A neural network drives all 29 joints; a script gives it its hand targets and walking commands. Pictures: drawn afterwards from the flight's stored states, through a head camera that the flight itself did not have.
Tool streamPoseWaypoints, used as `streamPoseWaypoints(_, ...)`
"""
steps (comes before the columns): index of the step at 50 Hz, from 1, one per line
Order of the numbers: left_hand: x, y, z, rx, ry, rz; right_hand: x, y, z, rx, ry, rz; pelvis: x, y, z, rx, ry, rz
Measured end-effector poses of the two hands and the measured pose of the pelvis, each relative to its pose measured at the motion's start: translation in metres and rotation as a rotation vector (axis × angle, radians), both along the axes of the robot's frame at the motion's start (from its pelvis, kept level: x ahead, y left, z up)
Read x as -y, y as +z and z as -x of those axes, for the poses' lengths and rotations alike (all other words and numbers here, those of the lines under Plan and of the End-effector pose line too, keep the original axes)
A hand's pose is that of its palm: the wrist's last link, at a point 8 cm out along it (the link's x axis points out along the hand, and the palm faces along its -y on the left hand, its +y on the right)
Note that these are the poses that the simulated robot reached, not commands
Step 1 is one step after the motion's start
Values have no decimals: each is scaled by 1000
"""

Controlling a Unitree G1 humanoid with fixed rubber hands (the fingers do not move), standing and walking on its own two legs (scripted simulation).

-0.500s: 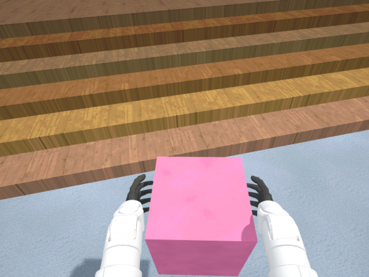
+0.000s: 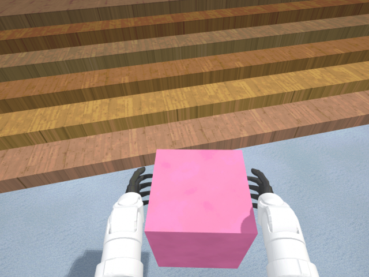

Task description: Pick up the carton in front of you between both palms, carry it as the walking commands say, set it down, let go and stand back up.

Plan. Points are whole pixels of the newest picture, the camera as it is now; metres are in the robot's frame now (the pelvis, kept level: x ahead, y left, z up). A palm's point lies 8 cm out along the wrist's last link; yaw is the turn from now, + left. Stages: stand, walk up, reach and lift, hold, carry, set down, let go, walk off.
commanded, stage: reach and lift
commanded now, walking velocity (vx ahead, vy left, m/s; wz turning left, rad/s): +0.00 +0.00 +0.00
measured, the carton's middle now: (198, 210) +0.31 +0.00 -0.05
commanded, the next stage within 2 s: hold in 0.44 s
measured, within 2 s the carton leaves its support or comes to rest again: neither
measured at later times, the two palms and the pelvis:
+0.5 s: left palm (131, 197) +0.29 +0.15 +0.04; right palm (266, 198) +0.29 -0.15 +0.04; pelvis +0.00 +0.00 +0.00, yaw +0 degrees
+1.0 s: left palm (130, 195) +0.29 +0.15 +0.06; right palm (268, 196) +0.28 -0.15 +0.05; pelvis -0.01 +0.00 +0.00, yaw +0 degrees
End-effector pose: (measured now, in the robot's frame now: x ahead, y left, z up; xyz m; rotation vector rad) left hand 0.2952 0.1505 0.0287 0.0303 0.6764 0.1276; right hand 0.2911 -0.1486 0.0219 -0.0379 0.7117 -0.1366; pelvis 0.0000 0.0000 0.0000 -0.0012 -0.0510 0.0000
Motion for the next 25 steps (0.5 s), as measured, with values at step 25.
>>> streamPoseWaypoints(25, -2, 12, 4, 8, -10, -8, -2, 14, 4, 10, 3, 11, -4, 3, -5, 35, -1, 1)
